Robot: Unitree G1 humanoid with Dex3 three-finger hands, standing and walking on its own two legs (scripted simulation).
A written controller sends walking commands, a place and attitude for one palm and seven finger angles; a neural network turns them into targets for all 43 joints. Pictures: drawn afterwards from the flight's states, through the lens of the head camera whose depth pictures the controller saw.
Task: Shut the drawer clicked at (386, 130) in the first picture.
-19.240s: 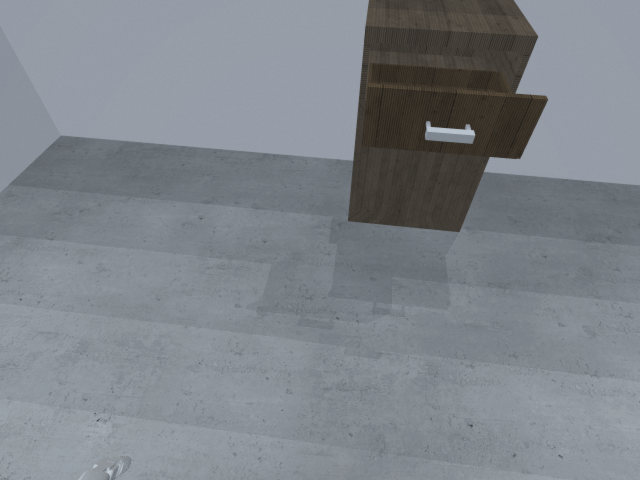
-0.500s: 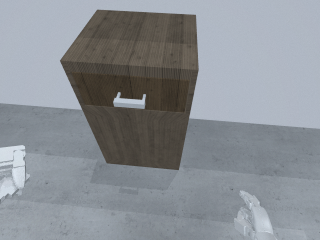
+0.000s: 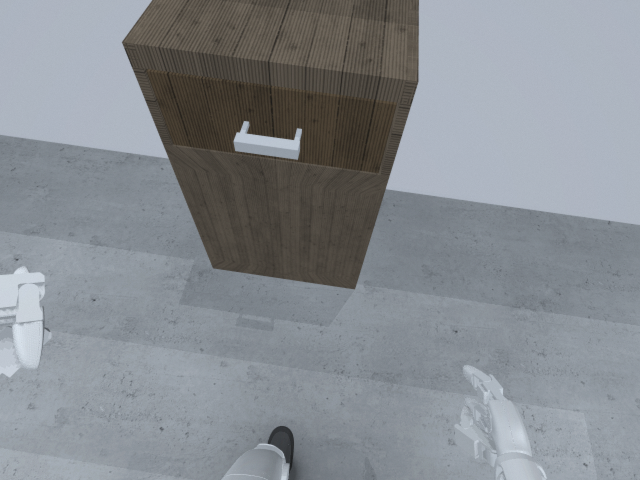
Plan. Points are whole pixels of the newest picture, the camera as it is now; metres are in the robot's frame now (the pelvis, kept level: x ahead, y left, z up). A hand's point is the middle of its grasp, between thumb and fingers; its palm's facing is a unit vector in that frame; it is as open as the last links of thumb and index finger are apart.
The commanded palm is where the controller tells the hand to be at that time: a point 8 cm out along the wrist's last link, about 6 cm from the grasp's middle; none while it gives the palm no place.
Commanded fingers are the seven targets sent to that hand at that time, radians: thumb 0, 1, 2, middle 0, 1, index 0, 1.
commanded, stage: step back with the hand held close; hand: left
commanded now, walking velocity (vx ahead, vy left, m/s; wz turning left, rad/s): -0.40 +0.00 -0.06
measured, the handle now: (269, 138) +0.69 +0.15 -0.08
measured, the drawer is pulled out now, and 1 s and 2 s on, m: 0.00 0.00 0.00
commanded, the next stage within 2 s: stop stepping back and stand still in 0.52 s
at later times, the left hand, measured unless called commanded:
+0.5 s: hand out of the picture +0.05 +0.20 +0.16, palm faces +0.26 -0.83 -0.49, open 3.3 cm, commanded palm -0.02 +0.25 +0.19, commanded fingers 0.00 0.90 0.90 -1.40 -1.60 -1.40 -1.60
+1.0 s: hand out of the picture -0.11 +0.19 +0.18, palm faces +0.41 -0.76 -0.50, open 3.3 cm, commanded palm -0.17 +0.23 +0.19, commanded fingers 0.00 0.90 0.90 -1.40 -1.60 -1.40 -1.60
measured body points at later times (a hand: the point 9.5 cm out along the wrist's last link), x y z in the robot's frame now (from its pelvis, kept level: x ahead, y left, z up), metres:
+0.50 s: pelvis -0.15 -0.03 +0.00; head -0.12 -0.01 +0.45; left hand +0.03 +0.24 +0.19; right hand +0.05 -0.26 -0.06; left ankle +0.01 +0.07 -0.73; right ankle -0.17 -0.14 -0.70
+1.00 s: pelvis -0.28 -0.06 +0.00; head -0.30 -0.06 +0.45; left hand -0.14 +0.23 +0.21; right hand -0.12 -0.28 -0.08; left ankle -0.26 +0.08 -0.73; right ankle -0.23 -0.14 -0.73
